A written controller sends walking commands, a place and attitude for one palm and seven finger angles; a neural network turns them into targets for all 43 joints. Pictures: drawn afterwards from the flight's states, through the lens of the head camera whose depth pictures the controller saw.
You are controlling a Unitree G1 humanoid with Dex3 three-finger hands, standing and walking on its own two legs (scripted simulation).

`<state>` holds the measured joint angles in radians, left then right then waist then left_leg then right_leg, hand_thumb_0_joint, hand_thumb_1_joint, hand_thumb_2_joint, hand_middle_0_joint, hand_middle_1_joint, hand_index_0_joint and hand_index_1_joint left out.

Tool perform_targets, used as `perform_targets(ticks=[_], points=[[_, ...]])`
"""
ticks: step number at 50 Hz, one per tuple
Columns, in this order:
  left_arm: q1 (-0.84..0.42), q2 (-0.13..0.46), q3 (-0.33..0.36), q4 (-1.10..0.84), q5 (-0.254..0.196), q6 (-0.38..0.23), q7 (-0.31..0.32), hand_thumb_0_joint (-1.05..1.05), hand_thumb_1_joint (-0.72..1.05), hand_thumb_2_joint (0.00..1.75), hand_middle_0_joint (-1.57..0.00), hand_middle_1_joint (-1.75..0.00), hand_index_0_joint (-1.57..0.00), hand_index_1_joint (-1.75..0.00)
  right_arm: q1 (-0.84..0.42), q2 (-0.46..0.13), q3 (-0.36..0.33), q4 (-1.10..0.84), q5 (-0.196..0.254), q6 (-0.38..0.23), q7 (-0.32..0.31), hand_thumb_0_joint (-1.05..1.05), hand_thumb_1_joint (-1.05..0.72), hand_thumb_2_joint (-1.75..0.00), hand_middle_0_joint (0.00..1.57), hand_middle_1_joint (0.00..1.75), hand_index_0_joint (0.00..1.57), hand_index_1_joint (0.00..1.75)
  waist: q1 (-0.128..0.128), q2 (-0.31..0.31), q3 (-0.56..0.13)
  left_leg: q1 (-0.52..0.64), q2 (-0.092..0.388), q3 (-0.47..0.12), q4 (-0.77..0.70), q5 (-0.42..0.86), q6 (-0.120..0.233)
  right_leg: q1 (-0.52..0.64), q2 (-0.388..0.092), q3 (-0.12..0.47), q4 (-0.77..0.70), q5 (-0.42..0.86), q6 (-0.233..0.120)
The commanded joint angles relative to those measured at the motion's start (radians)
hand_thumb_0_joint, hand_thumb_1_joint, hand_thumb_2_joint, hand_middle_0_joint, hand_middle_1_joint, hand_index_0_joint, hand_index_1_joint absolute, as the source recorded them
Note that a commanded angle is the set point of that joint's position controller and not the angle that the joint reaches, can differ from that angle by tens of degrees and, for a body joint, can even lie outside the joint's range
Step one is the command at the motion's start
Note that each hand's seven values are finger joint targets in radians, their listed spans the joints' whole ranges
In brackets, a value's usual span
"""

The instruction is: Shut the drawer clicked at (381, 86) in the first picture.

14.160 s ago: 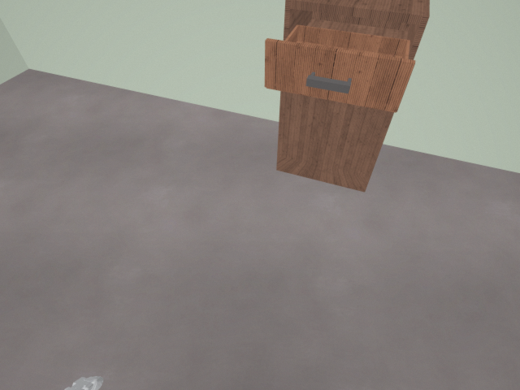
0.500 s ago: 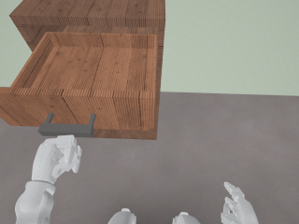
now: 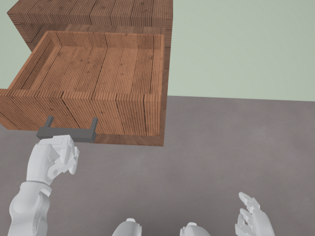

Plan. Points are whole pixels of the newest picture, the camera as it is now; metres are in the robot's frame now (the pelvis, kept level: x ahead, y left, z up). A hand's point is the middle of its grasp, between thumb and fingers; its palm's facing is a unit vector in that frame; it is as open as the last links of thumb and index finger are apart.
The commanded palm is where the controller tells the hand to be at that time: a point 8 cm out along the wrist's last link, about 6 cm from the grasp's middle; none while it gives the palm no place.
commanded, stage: push the drawer shut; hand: left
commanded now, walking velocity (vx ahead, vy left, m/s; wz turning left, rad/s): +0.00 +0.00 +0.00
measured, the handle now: (70, 127) +0.36 +0.24 +0.05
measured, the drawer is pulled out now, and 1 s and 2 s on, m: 0.29 0.18 0.06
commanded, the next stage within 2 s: none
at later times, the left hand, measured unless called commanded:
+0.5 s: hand (79, 136) +0.34 +0.21 +0.05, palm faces -0.02 -1.00 -0.05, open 3.2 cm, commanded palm +0.33 +0.26 +0.05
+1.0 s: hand (87, 117) +0.40 +0.21 +0.05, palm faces +0.00 -1.00 -0.05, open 3.3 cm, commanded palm +0.39 +0.25 +0.05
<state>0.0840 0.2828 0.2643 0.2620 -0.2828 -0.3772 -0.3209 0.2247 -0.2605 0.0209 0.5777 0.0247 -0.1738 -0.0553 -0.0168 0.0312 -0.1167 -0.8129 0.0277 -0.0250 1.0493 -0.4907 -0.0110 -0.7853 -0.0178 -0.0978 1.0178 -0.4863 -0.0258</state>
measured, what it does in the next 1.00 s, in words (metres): stands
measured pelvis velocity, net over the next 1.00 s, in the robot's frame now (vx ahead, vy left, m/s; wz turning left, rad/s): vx -0.01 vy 0.01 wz -0.02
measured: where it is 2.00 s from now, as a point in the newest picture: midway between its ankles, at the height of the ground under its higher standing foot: outside the picture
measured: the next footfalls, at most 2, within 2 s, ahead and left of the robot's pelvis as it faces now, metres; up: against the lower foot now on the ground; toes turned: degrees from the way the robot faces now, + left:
none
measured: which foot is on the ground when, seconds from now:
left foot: down 0.00-1.00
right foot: down 0.00-1.00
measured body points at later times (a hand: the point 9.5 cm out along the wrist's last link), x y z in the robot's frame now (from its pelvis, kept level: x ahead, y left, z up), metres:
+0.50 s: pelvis -0.01 +0.01 +0.00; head +0.07 +0.01 +0.44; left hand +0.34 +0.27 +0.05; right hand +0.13 -0.24 -0.10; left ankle +0.01 +0.12 -0.67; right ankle +0.01 -0.11 -0.67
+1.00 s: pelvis -0.01 +0.01 +0.00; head +0.09 +0.02 +0.44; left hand +0.39 +0.26 +0.05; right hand +0.08 -0.25 -0.11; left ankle +0.01 +0.12 -0.67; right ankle +0.01 -0.11 -0.67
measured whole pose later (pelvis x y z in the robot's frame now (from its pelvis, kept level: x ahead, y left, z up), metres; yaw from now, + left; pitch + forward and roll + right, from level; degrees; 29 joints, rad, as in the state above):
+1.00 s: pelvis -0.01 +0.01 +0.00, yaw -1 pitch +17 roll -2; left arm -0.45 0.34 0.29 0.76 -0.18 -0.40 -0.25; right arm 0.29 -0.26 0.03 0.63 0.01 -0.06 -0.03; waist -0.06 0.02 -0.10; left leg -0.87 0.02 0.00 1.03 -0.46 0.01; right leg -0.84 -0.02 -0.07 0.99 -0.44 -0.01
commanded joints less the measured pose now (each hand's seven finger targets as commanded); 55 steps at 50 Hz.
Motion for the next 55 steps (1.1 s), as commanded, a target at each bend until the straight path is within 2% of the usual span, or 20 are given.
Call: perform_targets(ticks=[1, 6, 9, 12, 15, 17, 19, 21, 22, 26, 29, 33, 35, 38, 40, 43, 45, 47, 49, 55], points=[[-0.213, 0.155, 0.055, -0.200, -0.033, -0.056, -0.017, 0.00, 0.90, 0.90, -1.40, -1.60, -1.40, -1.60, -0.009, -0.133, -0.056, -0.131, 0.009, -0.060, -0.010, 0.00, -0.90, -0.90, 0.20, 0.30, 0.20, 0.30, -0.029, 0.030, -0.285, 0.157, -0.028, 0.005, -0.141, 0.291, 0.030, 0.213, 0.011, 0.075, -0.153, 0.306, 0.015], [-0.307, 0.147, 0.040, -0.175, -0.026, -0.055, 0.000, 0.00, 0.90, 0.90, -1.40, -1.60, -1.40, -1.60, -0.003, -0.136, -0.056, -0.114, 0.007, -0.060, -0.011, 0.00, -0.90, -0.90, 0.20, 0.30, 0.20, 0.30, -0.041, 0.023, -0.268, 0.166, -0.025, -0.005, -0.147, 0.270, 0.028, 0.171, 0.012, 0.065, -0.154, 0.273, 0.014], [-0.380, 0.180, 0.059, -0.114, -0.011, -0.056, 0.010, 0.00, 0.90, 0.90, -1.40, -1.60, -1.40, -1.60, 0.005, -0.143, -0.055, -0.100, 0.005, -0.051, -0.015, 0.00, -0.90, -0.90, 0.20, 0.30, 0.20, 0.30, -0.052, -0.014, -0.264, 0.128, -0.025, -0.002, -0.139, 0.230, 0.031, 0.166, 0.011, 0.077, -0.157, 0.234, 0.018], [-0.450, 0.220, 0.080, -0.060, 0.001, -0.055, 0.011, 0.00, 0.90, 0.90, -1.40, -1.60, -1.40, -1.60, 0.006, -0.148, -0.051, -0.095, 0.004, -0.040, -0.018, 0.00, -0.90, -0.90, 0.20, 0.30, 0.20, 0.30, -0.050, 0.005, -0.254, 0.111, -0.023, -0.005, -0.141, 0.201, 0.032, 0.156, 0.011, 0.081, -0.160, 0.188, 0.013], [-0.487, 0.193, 0.054, -0.054, 0.002, -0.050, 0.006, 0.00, 0.90, 0.90, -1.40, -1.60, -1.40, -1.60, 0.011, -0.143, -0.051, -0.097, 0.006, -0.035, -0.016, 0.00, -0.90, -0.90, 0.20, 0.30, 0.20, 0.30, -0.045, 0.050, -0.302, 0.156, -0.025, -0.007, -0.154, 0.225, 0.028, 0.160, 0.010, 0.072, -0.155, 0.212, 0.010], [-0.534, 0.206, 0.053, -0.020, 0.007, -0.043, 0.012, 0.00, 0.90, 0.90, -1.40, -1.60, -1.40, -1.60, 0.022, -0.147, -0.050, -0.089, 0.006, -0.029, -0.017, 0.00, -0.90, -0.90, 0.20, 0.30, 0.20, 0.30, -0.058, 0.018, -0.295, 0.149, -0.021, -0.012, -0.152, 0.222, 0.031, 0.151, 0.014, 0.070, -0.159, 0.209, 0.011], [-0.558, 0.206, 0.055, -0.017, 0.011, -0.043, 0.017, 0.00, 0.90, 0.90, -1.40, -1.60, -1.40, -1.60, 0.027, -0.144, -0.050, -0.089, 0.005, -0.024, -0.015, 0.00, -0.90, -0.90, 0.20, 0.30, 0.20, 0.30, -0.049, 0.048, -0.322, 0.172, -0.022, -0.011, -0.157, 0.246, 0.027, 0.160, 0.012, 0.070, -0.154, 0.234, 0.009], [-0.586, 0.211, 0.055, 0.023, 0.016, -0.039, 0.024, 0.00, 0.90, 0.90, -1.40, -1.60, -1.40, -1.60, 0.032, -0.147, -0.049, -0.086, 0.007, -0.016, -0.013, 0.00, -0.90, -0.90, 0.20, 0.30, 0.20, 0.30, -0.056, 0.042, -0.292, 0.165, -0.021, -0.011, -0.164, 0.218, 0.025, 0.140, 0.015, 0.067, -0.164, 0.204, 0.008], [-0.602, 0.220, 0.063, 0.049, 0.018, -0.041, 0.029, 0.00, 0.90, 0.90, -1.40, -1.60, -1.40, -1.60, 0.040, -0.151, -0.048, -0.083, 0.004, -0.011, -0.013, 0.00, -0.90, -0.90, 0.20, 0.30, 0.20, 0.30, -0.058, 0.004, -0.285, 0.151, -0.019, -0.017, -0.165, 0.218, 0.028, 0.141, 0.018, 0.062, -0.161, 0.201, 0.008], [-0.654, 0.234, 0.072, 0.076, 0.033, -0.052, 0.039, 0.00, 0.90, 0.90, -1.40, -1.60, -1.40, -1.60, 0.052, -0.150, -0.052, -0.083, 0.003, 0.001, -0.008, 0.00, -0.90, -0.90, 0.20, 0.30, 0.20, 0.30, -0.049, 0.049, -0.319, 0.169, -0.020, -0.012, -0.170, 0.223, 0.023, 0.142, 0.015, 0.067, -0.158, 0.206, 0.006], [-0.654, 0.227, 0.071, 0.101, 0.036, -0.058, 0.044, 0.00, 0.90, 0.90, -1.40, -1.60, -1.40, -1.60, 0.069, -0.150, -0.053, -0.082, 0.000, 0.013, 0.000, 0.00, -0.90, -0.90, 0.20, 0.30, 0.20, 0.30, -0.049, 0.019, -0.339, 0.181, -0.020, -0.011, -0.168, 0.264, 0.025, 0.163, 0.019, 0.065, -0.155, 0.252, 0.006], [-0.723, 0.251, 0.081, 0.134, 0.051, -0.071, 0.049, 0.00, 0.90, 0.90, -1.40, -1.60, -1.40, -1.60, 0.080, -0.153, -0.054, -0.075, -0.001, 0.030, 0.002, 0.00, -0.90, -0.90, 0.20, 0.30, 0.20, 0.30, -0.059, 0.028, -0.328, 0.171, -0.017, -0.010, -0.171, 0.254, 0.025, 0.149, 0.021, 0.066, -0.153, 0.243, 0.006], [-0.760, 0.220, 0.051, 0.155, 0.053, -0.072, 0.052, 0.00, 0.90, 0.90, -1.40, -1.60, -1.40, -1.60, 0.085, -0.151, -0.053, -0.070, 0.002, 0.036, 0.004, 0.00, -0.90, -0.90, 0.20, 0.30, 0.20, 0.30, -0.069, 0.051, -0.311, 0.194, -0.015, -0.014, -0.173, 0.256, 0.022, 0.115, 0.022, 0.061, -0.156, 0.237, 0.003], [-0.801, 0.241, 0.063, 0.170, 0.067, -0.082, 0.062, 0.00, 0.90, 0.90, -1.40, -1.60, -1.40, -1.60, 0.103, -0.156, -0.059, -0.060, -0.002, 0.045, 0.004, 0.00, -0.90, -0.90, 0.20, 0.30, 0.20, 0.30, -0.073, 0.044, -0.349, 0.213, -0.011, -0.017, -0.167, 0.287, 0.023, 0.113, 0.023, 0.060, -0.146, 0.258, 0.004], [-0.824, 0.217, 0.045, 0.188, 0.067, -0.083, 0.065, 0.00, 0.90, 0.90, -1.40, -1.60, -1.40, -1.60, 0.107, -0.154, -0.060, -0.056, -0.002, 0.050, 0.007, 0.00, -0.90, -0.90, 0.20, 0.30, 0.20, 0.30, -0.075, 0.041, -0.353, 0.220, -0.012, -0.017, -0.167, 0.284, 0.021, 0.109, 0.023, 0.060, -0.150, 0.255, 0.005], [-0.884, 0.258, 0.069, 0.237, 0.078, -0.088, 0.070, 0.00, 0.90, 0.90, -1.40, -1.60, -1.40, -1.60, 0.119, -0.160, -0.057, -0.041, -0.005, 0.061, 0.006, 0.00, -0.90, -0.90, 0.20, 0.30, 0.20, 0.30, -0.081, 0.024, -0.350, 0.200, -0.012, -0.019, -0.161, 0.283, 0.024, 0.112, 0.023, 0.063, -0.146, 0.264, 0.004], [-0.886, 0.242, 0.059, 0.247, 0.080, -0.092, 0.069, 0.00, 0.90, 0.90, -1.40, -1.60, -1.40, -1.60, 0.120, -0.155, -0.058, -0.045, -0.006, 0.068, 0.009, 0.00, -0.90, -0.90, 0.20, 0.30, 0.20, 0.30, -0.076, 0.050, -0.374, 0.212, -0.015, -0.015, -0.161, 0.301, 0.022, 0.123, 0.022, 0.065, -0.144, 0.279, 0.003], [-0.911, 0.282, 0.084, 0.274, 0.086, -0.096, 0.070, 0.00, 0.90, 0.90, -1.40, -1.60, -1.40, -1.60, 0.127, -0.161, -0.057, -0.040, -0.006, 0.075, 0.008, 0.00, -0.90, -0.90, 0.20, 0.30, 0.20, 0.30, -0.078, 0.046, -0.366, 0.199, -0.013, -0.017, -0.155, 0.298, 0.025, 0.118, 0.025, 0.065, -0.141, 0.277, 0.000], [-0.962, 0.247, 0.056, 0.285, 0.087, -0.102, 0.068, 0.00, 0.90, 0.90, -1.40, -1.60, -1.40, -1.60, 0.130, -0.154, -0.057, -0.033, -0.006, 0.080, 0.011, 0.00, -0.90, -0.90, 0.20, 0.30, 0.20, 0.30, -0.089, 0.065, -0.369, 0.217, -0.012, -0.015, -0.153, 0.301, 0.023, 0.096, 0.025, 0.064, -0.142, 0.277, 0.003], [-1.061, 0.274, 0.066, 0.353, 0.100, -0.118, 0.073, 0.00, 0.90, 0.90, -1.40, -1.60, -1.40, -1.60, 0.147, -0.161, -0.056, -0.020, -0.009, 0.098, 0.015, 0.00, -0.90, -0.90, 0.20, 0.30, 0.20, 0.30, -0.104, 0.051, -0.378, 0.211, -0.011, -0.020, -0.144, 0.284, 0.026, 0.075, 0.028, 0.066, -0.140, 0.261, 0.004]])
